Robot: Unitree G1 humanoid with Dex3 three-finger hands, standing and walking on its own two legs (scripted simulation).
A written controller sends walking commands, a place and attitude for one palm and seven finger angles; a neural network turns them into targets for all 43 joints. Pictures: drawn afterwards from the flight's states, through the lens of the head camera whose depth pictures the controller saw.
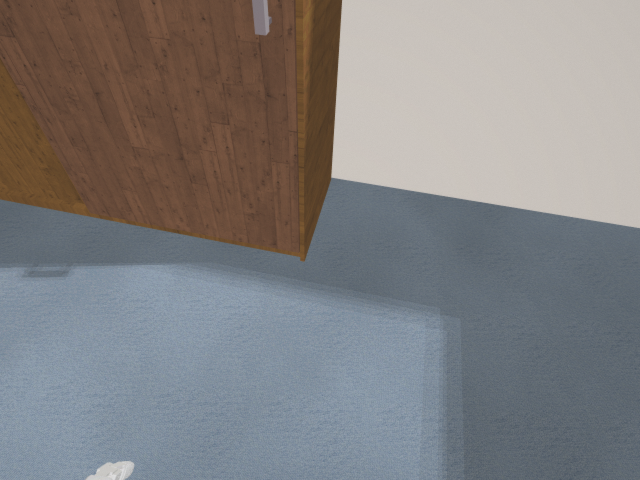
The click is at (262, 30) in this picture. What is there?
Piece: wardrobe's sliding door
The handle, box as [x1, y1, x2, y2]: [252, 0, 271, 35]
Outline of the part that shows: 252,0 255,33 265,35 268,32 268,25 271,22 271,17 267,16 267,2 266,0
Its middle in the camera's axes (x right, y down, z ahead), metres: -0.13 -0.55 +0.85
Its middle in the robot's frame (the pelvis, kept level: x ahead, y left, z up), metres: +1.02 +0.20 +0.21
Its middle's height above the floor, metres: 0.98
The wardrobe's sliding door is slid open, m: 0.00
